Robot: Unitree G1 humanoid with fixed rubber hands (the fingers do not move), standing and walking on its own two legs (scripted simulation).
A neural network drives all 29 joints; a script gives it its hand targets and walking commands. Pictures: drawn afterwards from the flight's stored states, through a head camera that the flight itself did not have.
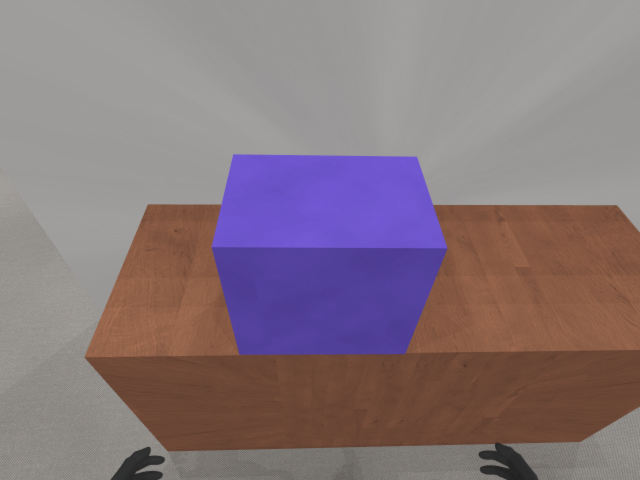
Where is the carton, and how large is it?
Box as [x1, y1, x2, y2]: [212, 154, 446, 354]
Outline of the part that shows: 233,154 212,243 212,250 239,354 405,353 446,250 446,245 417,158 403,156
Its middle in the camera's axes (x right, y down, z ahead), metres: +0.01 +0.03 +0.68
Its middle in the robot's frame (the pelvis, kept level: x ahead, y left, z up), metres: +0.50 +0.00 -0.04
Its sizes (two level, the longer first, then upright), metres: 0.305 0.207 0.291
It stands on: a pedestal, 0.58 m high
